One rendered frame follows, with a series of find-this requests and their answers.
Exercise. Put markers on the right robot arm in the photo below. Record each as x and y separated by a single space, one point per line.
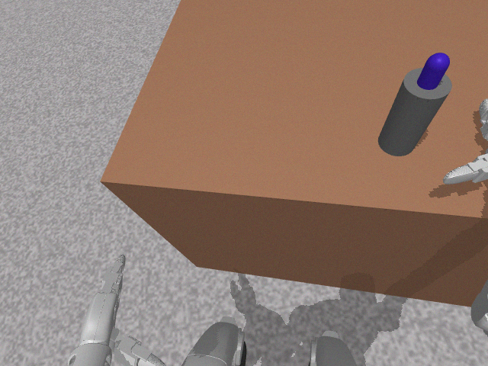
479 309

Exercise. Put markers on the left robot arm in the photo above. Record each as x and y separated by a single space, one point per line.
92 354

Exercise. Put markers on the left robot hand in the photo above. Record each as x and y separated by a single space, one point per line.
99 324

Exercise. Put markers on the right robot hand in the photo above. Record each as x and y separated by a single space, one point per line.
476 170

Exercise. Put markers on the bottle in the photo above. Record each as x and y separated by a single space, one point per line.
419 98

